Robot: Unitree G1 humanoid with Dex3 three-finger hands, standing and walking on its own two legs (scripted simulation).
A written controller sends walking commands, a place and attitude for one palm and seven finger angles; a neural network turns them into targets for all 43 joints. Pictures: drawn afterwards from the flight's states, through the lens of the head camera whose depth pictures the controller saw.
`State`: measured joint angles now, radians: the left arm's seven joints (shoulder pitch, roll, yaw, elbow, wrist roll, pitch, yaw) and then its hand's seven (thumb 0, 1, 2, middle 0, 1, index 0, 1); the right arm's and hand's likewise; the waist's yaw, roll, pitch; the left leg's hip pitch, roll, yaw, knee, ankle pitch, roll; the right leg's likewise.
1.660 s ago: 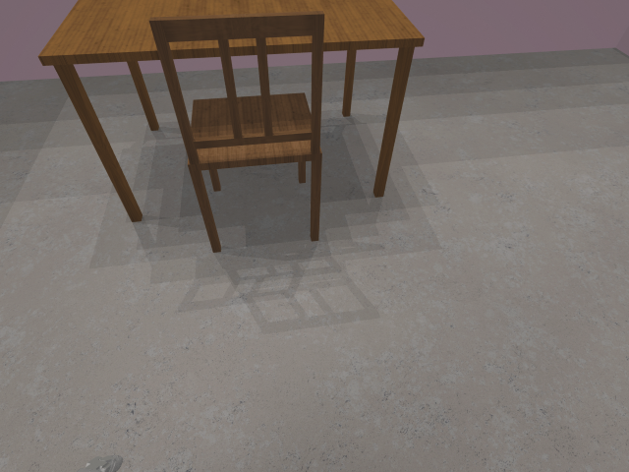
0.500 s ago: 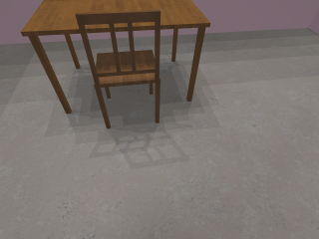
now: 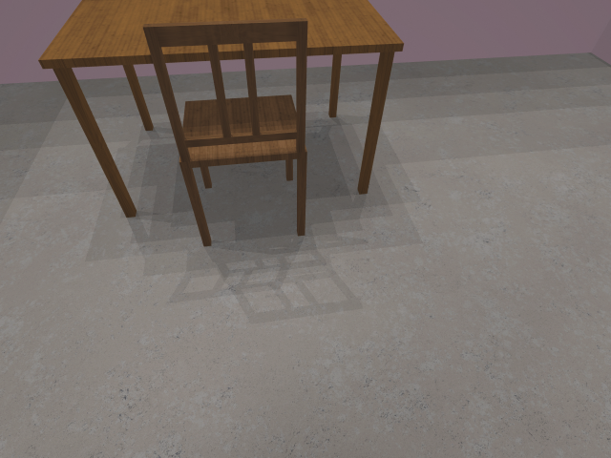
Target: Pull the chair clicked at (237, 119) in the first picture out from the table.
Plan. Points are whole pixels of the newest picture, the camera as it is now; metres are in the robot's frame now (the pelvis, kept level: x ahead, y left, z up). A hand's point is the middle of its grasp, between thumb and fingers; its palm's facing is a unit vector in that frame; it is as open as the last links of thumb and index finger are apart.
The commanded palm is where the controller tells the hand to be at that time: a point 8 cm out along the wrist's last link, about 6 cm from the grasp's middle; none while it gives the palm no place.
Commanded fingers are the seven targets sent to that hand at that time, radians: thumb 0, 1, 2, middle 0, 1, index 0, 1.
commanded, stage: walk to a spot facing it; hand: left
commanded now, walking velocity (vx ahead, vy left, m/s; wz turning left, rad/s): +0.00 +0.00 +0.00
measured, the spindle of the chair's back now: (220, 94) +1.09 +0.33 -0.09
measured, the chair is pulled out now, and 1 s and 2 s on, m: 0.00 0.00 0.00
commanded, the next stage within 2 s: take the last steps up to it in 0.86 s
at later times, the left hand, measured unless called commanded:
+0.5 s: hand out of the picture +0.01 +0.24 -0.20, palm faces +0.14 -0.97 -0.18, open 7.4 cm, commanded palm none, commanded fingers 0.00 0.90 0.90 -0.20 -0.30 -0.20 -0.30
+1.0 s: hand (187, 326) +0.37 +0.25 -0.18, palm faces +0.24 -0.95 -0.19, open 7.4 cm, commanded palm none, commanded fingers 0.00 0.90 0.90 -0.20 -0.30 -0.20 -0.30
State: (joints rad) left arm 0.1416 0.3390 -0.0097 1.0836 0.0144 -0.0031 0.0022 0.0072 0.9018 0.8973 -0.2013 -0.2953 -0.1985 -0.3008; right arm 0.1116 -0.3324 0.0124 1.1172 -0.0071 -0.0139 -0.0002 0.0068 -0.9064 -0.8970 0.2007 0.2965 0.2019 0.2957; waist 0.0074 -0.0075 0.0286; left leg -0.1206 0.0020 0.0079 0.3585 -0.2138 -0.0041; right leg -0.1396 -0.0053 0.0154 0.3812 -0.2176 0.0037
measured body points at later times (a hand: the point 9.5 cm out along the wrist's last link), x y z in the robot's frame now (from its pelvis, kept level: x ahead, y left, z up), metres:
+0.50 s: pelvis +0.07 +0.06 -0.02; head +0.07 +0.08 +0.43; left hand +0.00 +0.29 -0.18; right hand +0.08 -0.18 -0.16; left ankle +0.05 +0.13 -0.75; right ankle +0.01 -0.09 -0.68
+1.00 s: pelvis +0.29 +0.06 -0.03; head +0.31 +0.05 +0.42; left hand +0.36 +0.30 -0.16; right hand +0.24 -0.17 -0.19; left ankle +0.10 +0.13 -0.66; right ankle +0.39 -0.02 -0.75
